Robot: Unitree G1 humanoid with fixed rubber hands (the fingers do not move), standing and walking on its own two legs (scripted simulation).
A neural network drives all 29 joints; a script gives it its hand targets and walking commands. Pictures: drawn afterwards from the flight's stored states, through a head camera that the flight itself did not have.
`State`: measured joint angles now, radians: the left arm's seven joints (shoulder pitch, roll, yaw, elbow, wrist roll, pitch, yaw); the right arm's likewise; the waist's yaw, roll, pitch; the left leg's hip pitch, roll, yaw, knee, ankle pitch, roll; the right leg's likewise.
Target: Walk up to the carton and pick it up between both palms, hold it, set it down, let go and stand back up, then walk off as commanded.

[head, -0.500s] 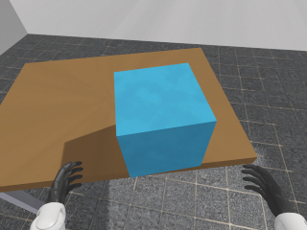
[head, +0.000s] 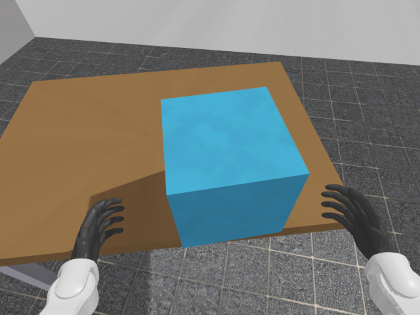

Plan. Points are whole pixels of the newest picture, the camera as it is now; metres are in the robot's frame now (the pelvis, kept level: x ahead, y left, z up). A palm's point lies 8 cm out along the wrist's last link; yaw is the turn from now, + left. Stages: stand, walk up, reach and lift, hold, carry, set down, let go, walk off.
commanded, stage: reach and lift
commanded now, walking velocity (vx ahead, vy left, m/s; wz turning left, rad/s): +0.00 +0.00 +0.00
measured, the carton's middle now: (223, 168) +0.39 -0.01 +0.03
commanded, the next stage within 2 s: none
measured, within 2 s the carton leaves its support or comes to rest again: neither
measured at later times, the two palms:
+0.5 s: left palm (84, 195) +0.29 +0.22 +0.11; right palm (351, 176) +0.31 -0.21 +0.12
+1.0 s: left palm (87, 149) +0.35 +0.22 +0.15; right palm (341, 125) +0.39 -0.20 +0.16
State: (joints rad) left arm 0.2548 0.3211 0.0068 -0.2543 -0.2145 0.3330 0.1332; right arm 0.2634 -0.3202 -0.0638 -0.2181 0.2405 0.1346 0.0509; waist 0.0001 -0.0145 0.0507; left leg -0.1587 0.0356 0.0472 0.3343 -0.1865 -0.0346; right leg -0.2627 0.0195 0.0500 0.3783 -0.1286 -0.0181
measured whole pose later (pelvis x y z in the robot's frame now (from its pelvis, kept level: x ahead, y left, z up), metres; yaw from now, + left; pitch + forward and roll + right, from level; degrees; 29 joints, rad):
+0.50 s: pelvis +0.00 +0.00 +0.00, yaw +0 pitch +1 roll +1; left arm -0.08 0.32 0.11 -0.28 -0.22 0.63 0.11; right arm -0.14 -0.33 -0.06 -0.12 0.32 0.33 0.01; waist 0.00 -0.01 0.05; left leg -0.16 0.04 0.05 0.33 -0.19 -0.04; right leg -0.26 0.02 0.05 0.38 -0.13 -0.02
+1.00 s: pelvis +0.00 +0.00 +0.00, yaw +0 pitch +1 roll +1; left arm -0.44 0.32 0.16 -0.04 -0.22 0.72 0.10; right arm -0.56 -0.35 -0.06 0.25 0.36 0.38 0.00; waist 0.00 -0.01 0.05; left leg -0.16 0.04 0.05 0.33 -0.19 -0.03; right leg -0.26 0.02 0.05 0.38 -0.13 -0.01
